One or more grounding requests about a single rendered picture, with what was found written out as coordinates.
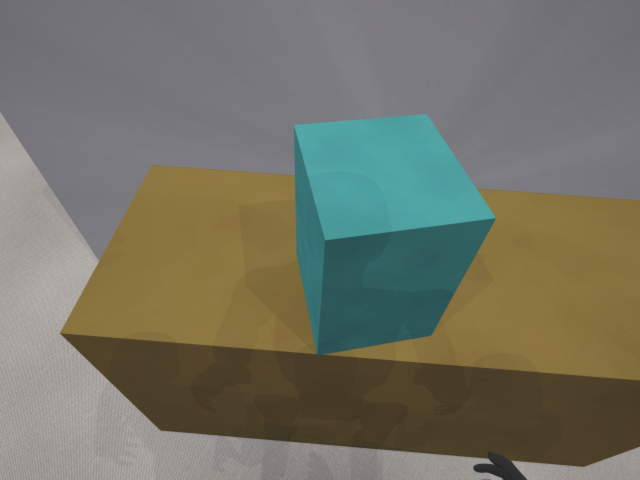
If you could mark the right robot hand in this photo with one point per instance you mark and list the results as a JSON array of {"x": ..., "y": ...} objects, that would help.
[{"x": 502, "y": 467}]

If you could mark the carton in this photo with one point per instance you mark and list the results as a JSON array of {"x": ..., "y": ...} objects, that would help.
[{"x": 387, "y": 225}]

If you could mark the pedestal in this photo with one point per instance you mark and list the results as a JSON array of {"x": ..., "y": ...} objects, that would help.
[{"x": 196, "y": 313}]

